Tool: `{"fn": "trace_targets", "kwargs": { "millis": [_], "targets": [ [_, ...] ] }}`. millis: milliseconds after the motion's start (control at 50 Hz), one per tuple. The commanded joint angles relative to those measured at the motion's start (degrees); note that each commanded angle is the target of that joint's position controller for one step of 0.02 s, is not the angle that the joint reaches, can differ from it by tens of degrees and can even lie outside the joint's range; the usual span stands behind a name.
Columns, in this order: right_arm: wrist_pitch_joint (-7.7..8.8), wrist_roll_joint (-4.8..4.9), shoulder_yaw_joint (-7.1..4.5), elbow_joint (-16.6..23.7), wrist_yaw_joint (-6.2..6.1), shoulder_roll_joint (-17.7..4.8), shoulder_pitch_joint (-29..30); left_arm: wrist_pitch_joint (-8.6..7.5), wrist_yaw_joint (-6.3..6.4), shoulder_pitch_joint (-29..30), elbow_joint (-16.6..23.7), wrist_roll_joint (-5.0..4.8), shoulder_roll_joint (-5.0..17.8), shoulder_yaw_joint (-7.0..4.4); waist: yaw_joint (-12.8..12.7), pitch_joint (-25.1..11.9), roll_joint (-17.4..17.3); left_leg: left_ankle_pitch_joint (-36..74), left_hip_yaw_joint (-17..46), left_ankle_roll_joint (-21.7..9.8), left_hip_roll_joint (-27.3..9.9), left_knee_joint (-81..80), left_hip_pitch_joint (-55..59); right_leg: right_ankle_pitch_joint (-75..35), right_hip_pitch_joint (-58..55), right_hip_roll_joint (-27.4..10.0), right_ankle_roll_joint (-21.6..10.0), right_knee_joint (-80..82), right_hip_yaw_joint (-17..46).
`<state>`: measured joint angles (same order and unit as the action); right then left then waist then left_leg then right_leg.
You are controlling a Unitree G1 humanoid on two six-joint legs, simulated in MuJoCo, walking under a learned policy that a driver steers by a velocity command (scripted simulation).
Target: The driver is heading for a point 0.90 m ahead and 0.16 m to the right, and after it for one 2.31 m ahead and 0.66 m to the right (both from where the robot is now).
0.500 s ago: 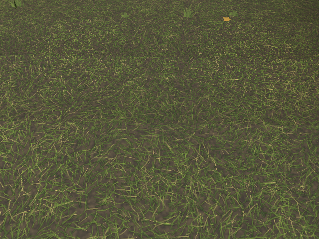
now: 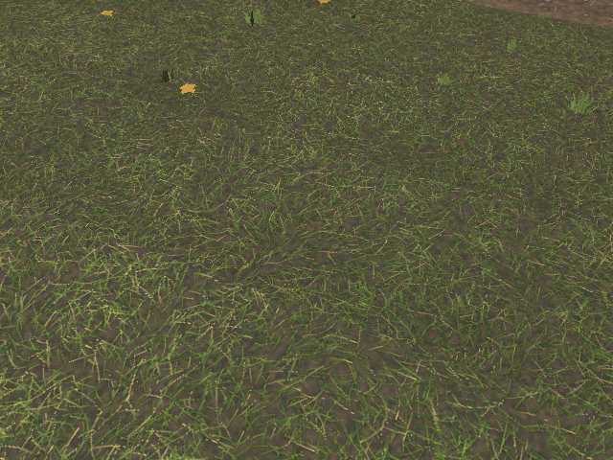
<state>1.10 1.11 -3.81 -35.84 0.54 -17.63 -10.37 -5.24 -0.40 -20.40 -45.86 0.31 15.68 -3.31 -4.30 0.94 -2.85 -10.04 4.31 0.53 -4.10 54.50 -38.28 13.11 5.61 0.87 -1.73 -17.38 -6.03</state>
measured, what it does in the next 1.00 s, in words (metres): walks ahead, turning right: left foot, then right foot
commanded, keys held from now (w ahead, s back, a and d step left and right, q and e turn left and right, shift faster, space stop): w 0.12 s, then w+e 0.40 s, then e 0.48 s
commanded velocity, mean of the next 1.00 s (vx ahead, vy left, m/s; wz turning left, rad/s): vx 0.36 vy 0.00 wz -0.30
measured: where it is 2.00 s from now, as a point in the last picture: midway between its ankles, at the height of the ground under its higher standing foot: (340, 451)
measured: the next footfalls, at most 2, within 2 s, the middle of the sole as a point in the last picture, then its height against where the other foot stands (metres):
left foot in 0.22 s outside the picture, level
right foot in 0.68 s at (402, 421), level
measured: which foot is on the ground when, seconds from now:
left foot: up 0.00-0.20, down 0.22-0.68, up 0.70-1.00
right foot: down 0.00-0.24, up 0.26-0.66, down 0.68-1.00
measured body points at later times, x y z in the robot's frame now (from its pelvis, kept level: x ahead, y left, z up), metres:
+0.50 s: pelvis +0.29 +0.06 +0.00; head +0.31 +0.06 +0.45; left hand +0.47 +0.27 -0.11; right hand +0.27 -0.19 -0.13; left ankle +0.24 +0.16 -0.75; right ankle +0.41 -0.10 -0.67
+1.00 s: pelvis +0.49 +0.00 -0.01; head +0.52 +0.00 +0.44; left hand +0.69 +0.22 -0.12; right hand +0.55 -0.30 -0.11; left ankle +0.58 +0.13 -0.71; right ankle +0.54 -0.10 -0.75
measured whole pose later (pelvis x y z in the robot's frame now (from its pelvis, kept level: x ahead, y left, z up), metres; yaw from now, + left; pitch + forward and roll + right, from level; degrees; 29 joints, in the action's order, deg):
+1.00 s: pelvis +0.49 +0.00 -0.01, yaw -22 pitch +3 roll -1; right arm 1.9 -3.1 0.8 -42.5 -0.7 -16.9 -9.1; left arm -7.5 -2.7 -15.6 -42.5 1.7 17.2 -3.6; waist -3.8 -1.2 0.1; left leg -22.2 3.3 3.8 -3.8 48.1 -29.9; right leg 2.4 22.0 8.5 -4.8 -21.5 6.5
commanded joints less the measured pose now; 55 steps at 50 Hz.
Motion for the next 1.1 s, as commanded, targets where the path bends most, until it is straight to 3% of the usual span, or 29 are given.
{"fn": "trace_targets", "kwargs": {
  "millis": [20, 60, 80, 120, 160, 200, 220, 240, 260, 280, 300, 340, 380, 500, 560, 640, 680, 700, 720, 740, 760, 780, 800, 840, 880, 920, 1020, 1040, 1100],
  "targets": [
    [1.40, -0.14, 0.65, 4.15, 0.92, -0.13, 4.10, -0.74, -0.01, 3.61, 2.75, -0.78, 9.42, -2.05, 1.06, 1.58, 6.35, 7.56, -1.05, -0.39, -0.64, -10.25, -0.20, -16.73, -0.71, -14.15, -9.26, 8.12, 7.63],
    [1.85, 0.01, 0.97, 5.13, 1.55, 0.21, 8.02, -0.34, -0.01, 1.47, 1.22, -1.40, 10.40, -2.20, -0.23, 2.51, 6.14, 9.12, -3.29, -0.81, -0.03, -15.19, 1.88, -16.67, -1.60, -14.32, -8.95, 7.97, 6.39],
    [2.03, -7.74, 2.75, 2.90, 3.93, 0.95, 2.73, -1.89, -2.02, -1.57, 1.38, 6.03, 3.70, 0.63, 0.97, 0.14, 8.60, 8.91, -2.77, -1.56, -0.35, -15.25, 1.02, -11.47, -5.29, -16.53, -11.15, 9.83, 7.49],
    [2.33, -6.47, 1.29, 4.01, 4.31, -2.08, 6.69, -2.20, -2.68, -2.22, 0.63, 4.58, 6.61, 0.04, 0.65, 2.98, 6.99, 5.34, -2.45, -2.76, 0.31, -18.03, -0.44, -10.26, -9.27, -17.65, -10.97, 9.12, 8.02],
    [3.14, -5.33, 1.17, 5.43, 3.54, -2.74, 10.61, -1.47, -2.81, -3.70, -0.76, 3.41, 9.01, -0.09, 0.62, 3.35, 6.98, 2.10, -4.65, -4.41, 2.23, -21.51, 3.56, -13.89, -10.97, -17.74, -10.50, 7.13, 8.06],
    [3.90, -3.71, 0.64, 5.02, 3.04, -4.40, 7.03, -0.87, -3.05, -2.43, -1.78, 3.70, 11.25, -0.17, 5.59, 0.25, 7.02, 8.19, -7.86, -7.46, 5.50, -25.40, 21.82, -33.10, -4.18, -15.19, -9.24, -1.20, 5.28],
    [4.46, -3.22, -0.59, 2.98, 2.68, -7.37, -1.15, -1.24, -3.67, -1.70, -1.78, 4.81, 10.12, 0.10, 9.29, -6.07, 4.84, 11.26, -6.49, -10.39, 4.85, -21.58, 36.90, -36.65, 2.71, -10.25, -5.71, -13.14, 1.51],
    [4.20, -3.50, -0.73, -0.39, 1.89, -10.21, -16.24, -2.10, -4.02, -10.24, 0.23, 5.60, 1.05, 3.00, 10.39, -26.21, -8.54, 15.29, 14.59, -23.10, -10.77, -21.18, 70.70, -14.46, 23.55, -1.77, -0.85, -34.62, 0.41],
    [3.43, -5.08, -0.10, -3.83, 1.08, -7.57, -28.32, -2.46, -5.74, -6.44, -0.42, 4.48, 1.86, 2.91, 15.47, -28.14, -7.33, 10.82, 33.37, -24.90, -18.80, -32.30, 75.00, 17.61, 33.88, 4.01, -0.14, -47.66, 7.29],
    [4.49, -5.97, -0.98, -7.34, 0.56, -8.30, -28.95, -2.77, -5.78, 3.29, 1.64, 2.29, 2.57, 1.94, 16.12, -9.31, -4.85, 4.10, 26.50, -17.61, -16.71, -35.16, 62.12, 13.75, 42.94, 0.52, -2.37, -55.34, 11.72],
    [5.03, -4.47, -1.03, -7.47, 0.34, -7.46, -22.70, -3.33, -4.32, 6.41, 1.86, 2.19, 3.16, 1.69, 13.17, -0.88, -5.50, 0.34, 17.61, -15.72, -15.68, -36.45, 48.25, 9.82, 43.42, -3.83, -2.95, -57.87, 10.38],
    [4.90, -3.85, 1.71, -5.87, -0.31, 0.57, -12.59, -2.69, -2.99, 3.73, 1.47, 4.46, 1.80, 2.39, 6.59, -1.87, -2.81, 7.31, 9.50, -15.37, -14.41, -40.09, 34.89, 5.07, 34.45, -7.35, -3.70, -54.56, 10.98],
    [4.92, -4.56, 2.56, -4.22, -0.45, 2.91, -7.79, -1.33, -3.33, 3.36, 1.47, 4.40, -0.73, 2.94, 3.04, -2.20, -2.40, 10.12, 4.69, -15.17, -14.16, -45.02, 29.81, 4.62, 30.40, -7.92, -2.90, -50.71, 10.72],
    [5.82, -7.21, 1.71, -6.87, -0.43, -1.59, -9.39, 0.18, -6.03, 12.75, 3.20, 2.66, -1.91, 3.57, 4.32, 0.81, 0.29, 18.75, -11.92, -12.09, -9.72, -48.91, 26.92, -17.50, 29.78, -6.45, -1.49, -28.01, 5.78],
    [6.10, -6.50, 1.12, -8.93, 0.49, -4.33, -9.75, 0.84, -5.88, 15.17, 4.64, 2.39, 0.67, 2.70, 3.63, 1.56, -0.44, 26.97, -14.34, -10.94, -10.87, -46.10, 30.38, -20.96, 27.91, -5.11, -1.69, -22.43, 6.21],
    [5.93, -5.66, 0.09, -11.01, -0.20, -7.01, -11.48, -0.55, -4.84, 15.13, 4.69, 2.53, 5.40, -0.01, 2.43, 0.88, -0.95, 38.91, -17.03, -6.90, -10.40, -36.78, 37.77, -18.76, 22.40, -0.45, -3.18, -14.87, 3.77],
    [5.98, -5.23, -0.01, -10.44, -0.04, -7.45, -11.75, -1.80, -3.17, 7.44, 2.52, 1.42, 10.81, -2.46, -0.89, -5.62, 2.71, 43.10, -18.92, -2.08, -6.39, -22.32, 33.82, -29.56, 4.48, 3.87, -7.76, -11.97, 2.27],
    [5.81, -6.91, 2.01, -10.29, 0.31, -1.40, -21.27, -1.33, -1.47, 0.16, 2.07, 2.28, 15.87, -4.11, 1.52, -20.85, 12.48, 20.10, -18.59, 4.35, -2.74, -4.25, 21.81, -51.67, -20.61, -6.54, -20.86, -17.59, 15.34],
    [5.74, -7.30, 3.90, -9.34, 1.69, 1.22, -24.38, -0.55, -0.80, -6.48, 1.55, 2.57, 16.05, -3.92, 0.61, -36.21, 14.72, -27.80, -11.53, 7.33, 4.61, 12.10, 9.24, -49.68, -37.86, -20.46, -32.42, -12.51, 39.96],
    [5.02, -4.09, 2.55, -6.54, 2.42, -3.11, -8.44, -1.11, -0.61, -11.55, -0.79, 3.00, 14.10, -4.03, -6.59, -25.46, 6.33, -28.57, -2.86, 5.02, 5.50, 19.97, -0.62, -36.84, -31.47, -19.10, -25.60, -5.39, 41.41],
    [4.80, -3.40, 1.94, -3.78, 1.53, -4.38, -0.16, -1.97, -0.13, -6.78, -0.50, 1.42, 14.36, -4.62, -5.45, -13.25, 6.31, -28.65, -0.22, 3.48, 2.47, 21.64, -5.58, -27.47, -18.85, -17.36, -20.84, -2.92, 35.44],
    [4.43, -4.88, 1.23, -4.90, -0.23, -6.89, -2.47, -1.94, 0.18, 0.05, 0.51, 0.36, 11.25, -3.79, -1.00, -10.16, 5.07, -26.73, 0.98, 3.13, -0.41, 18.98, -1.01, -23.21, -6.45, -14.76, -19.17, -0.46, 31.57],
    [4.28, -6.07, 2.10, -4.91, -1.39, -4.74, -4.87, -2.09, 0.02, 4.08, 1.07, 0.10, 8.32, -2.28, 3.15, -7.93, 6.27, -24.31, 1.60, 2.56, -1.70, 15.32, 4.73, -23.51, 4.67, -12.67, -18.67, 1.84, 29.07],
    [3.29, -6.24, 3.14, -5.31, -2.32, -2.58, -7.69, -2.13, -0.72, 9.41, 3.95, 0.86, 6.92, -1.25, 7.52, -7.50, 3.92, -22.50, 1.19, 2.48, -1.85, 10.78, 14.56, -20.30, 17.89, -10.98, -17.79, 5.63, 27.56],
    [1.95, -4.75, 3.32, -6.63, -1.78, -2.83, -11.34, -3.03, -1.65, 13.93, 7.19, 1.47, 10.20, -2.11, 9.54, -7.45, 3.54, -16.91, -2.36, 3.00, -0.11, 5.74, 19.80, -14.84, 24.78, -7.75, -15.50, 6.64, 23.38],
    [0.64, -4.07, 3.40, -7.09, -1.12, -3.25, -10.42, -3.76, -2.04, 13.25, 8.64, 1.51, 11.92, -2.71, 7.92, -6.71, 4.66, -13.27, -4.46, 3.71, 1.07, 1.00, 21.52, -11.60, 26.34, -6.08, -13.89, 6.53, 22.90],
    [1.20, -3.98, 3.35, -5.10, -1.96, -4.60, -3.34, -3.09, -2.61, 6.30, 10.68, 1.26, 9.45, -2.28, 2.21, -7.84, 7.51, -10.51, -1.69, 2.46, 2.09, -12.40, 15.49, -2.46, 13.05, -10.73, -15.49, 2.31, 34.44],
    [1.54, -3.98, 3.30, -4.56, -2.08, -4.58, -3.20, -2.48, -2.45, 6.08, 11.60, 1.32, 9.29, -2.10, 2.19, -8.19, 7.10, -10.43, -1.89, 1.79, 3.19, -15.97, 15.48, -2.72, 10.93, -10.64, -15.39, 0.89, 35.90],
    [2.73, -1.85, 3.06, -3.71, -2.00, -5.05, -4.73, -1.07, -3.04, 7.15, 12.35, 1.53, 7.99, -1.21, 4.30, -8.73, 6.02, 0.85, -2.78, -2.71, 4.07, -30.73, 24.56, -6.76, 13.18, -8.72, -13.49, -3.60, 36.57]
  ]
}}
